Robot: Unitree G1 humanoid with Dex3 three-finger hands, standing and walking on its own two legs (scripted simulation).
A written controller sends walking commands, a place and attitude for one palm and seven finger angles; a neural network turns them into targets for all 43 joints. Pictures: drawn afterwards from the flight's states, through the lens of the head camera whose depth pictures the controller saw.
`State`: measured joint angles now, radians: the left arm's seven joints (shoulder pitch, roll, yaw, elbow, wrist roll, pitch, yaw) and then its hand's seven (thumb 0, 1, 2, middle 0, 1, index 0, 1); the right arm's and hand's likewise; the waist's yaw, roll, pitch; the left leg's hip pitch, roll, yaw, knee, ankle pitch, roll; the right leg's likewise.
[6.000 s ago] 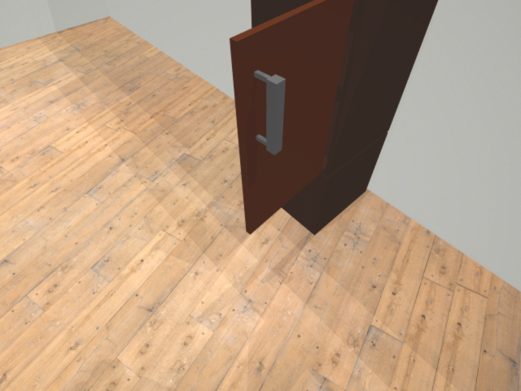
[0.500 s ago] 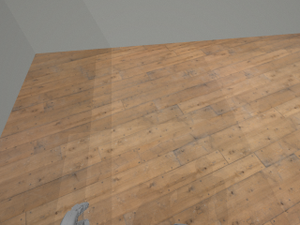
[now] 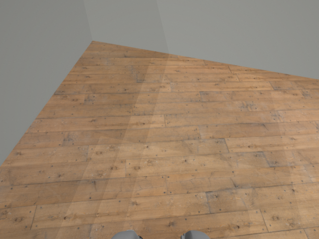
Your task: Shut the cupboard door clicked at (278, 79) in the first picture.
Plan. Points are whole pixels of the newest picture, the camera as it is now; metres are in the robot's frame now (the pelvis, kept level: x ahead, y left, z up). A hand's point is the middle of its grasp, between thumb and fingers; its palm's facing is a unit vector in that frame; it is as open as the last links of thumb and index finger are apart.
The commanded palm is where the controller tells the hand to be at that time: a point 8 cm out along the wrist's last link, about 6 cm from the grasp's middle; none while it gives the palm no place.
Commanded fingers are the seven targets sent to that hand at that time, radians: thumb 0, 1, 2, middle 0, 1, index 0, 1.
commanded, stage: walk to a spot facing it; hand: left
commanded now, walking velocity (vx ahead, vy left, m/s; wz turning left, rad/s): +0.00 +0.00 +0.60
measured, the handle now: out of the picture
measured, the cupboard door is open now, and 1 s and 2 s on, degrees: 94 94 94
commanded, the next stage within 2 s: none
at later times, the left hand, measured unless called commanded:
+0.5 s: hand out of the picture +0.05 +0.12 -0.14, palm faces +0.30 -0.92 -0.27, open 7.4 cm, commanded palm none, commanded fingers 0.00 0.90 0.90 -0.20 -0.30 -0.20 -0.30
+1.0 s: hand out of the picture +0.01 +0.15 -0.14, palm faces +0.59 -0.75 -0.29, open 7.4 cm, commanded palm none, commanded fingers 0.00 0.90 0.90 -0.20 -0.30 -0.20 -0.30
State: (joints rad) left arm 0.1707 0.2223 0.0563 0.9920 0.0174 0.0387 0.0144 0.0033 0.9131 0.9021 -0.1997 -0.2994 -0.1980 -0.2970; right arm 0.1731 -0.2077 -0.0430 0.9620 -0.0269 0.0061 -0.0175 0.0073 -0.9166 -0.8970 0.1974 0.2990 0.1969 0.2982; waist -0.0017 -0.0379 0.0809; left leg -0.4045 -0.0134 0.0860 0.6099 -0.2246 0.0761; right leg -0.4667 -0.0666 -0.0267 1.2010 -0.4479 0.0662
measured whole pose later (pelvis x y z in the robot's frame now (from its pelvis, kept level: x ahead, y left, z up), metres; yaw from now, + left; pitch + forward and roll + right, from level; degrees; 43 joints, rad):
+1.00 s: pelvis +0.06 -0.09 +0.01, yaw +37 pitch +1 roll +0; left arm 0.14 0.26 0.06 0.88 0.02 0.05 0.01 0.00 0.91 0.90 -0.20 -0.30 -0.20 -0.30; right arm 0.15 -0.22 -0.06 0.91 -0.03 0.05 0.01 0.01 -0.91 -0.90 0.20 0.30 0.20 0.30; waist 0.00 0.00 0.09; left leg -0.32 -0.02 -0.05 0.53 -0.24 0.00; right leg -0.44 -0.07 0.00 0.87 -0.42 0.08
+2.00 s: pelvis +0.14 -0.10 +0.01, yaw +74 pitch +1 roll +1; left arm 0.11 0.20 0.03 0.86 0.02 0.00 0.02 0.00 0.91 0.90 -0.20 -0.30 -0.20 -0.30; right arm 0.20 -0.25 -0.10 0.95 -0.02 0.07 0.01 0.01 -0.91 -0.90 0.20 0.30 0.20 0.30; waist -0.04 0.05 0.10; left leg -0.46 -0.05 -0.08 0.94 -0.48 -0.04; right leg -0.27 -0.04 -0.07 0.57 -0.33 -0.01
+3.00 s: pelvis +0.15 +0.01 +0.02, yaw +112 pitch +2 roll +1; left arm 0.22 0.18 0.04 0.92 0.02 -0.05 0.00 0.00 0.90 0.90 -0.20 -0.30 -0.20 -0.30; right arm 0.26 -0.24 -0.10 1.02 -0.04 0.05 0.04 0.01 -0.91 -0.90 0.20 0.30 0.20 0.30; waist -0.04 0.01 0.05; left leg -0.57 0.02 0.00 1.13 -0.31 -0.04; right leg -0.12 -0.07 -0.15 0.40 -0.31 0.02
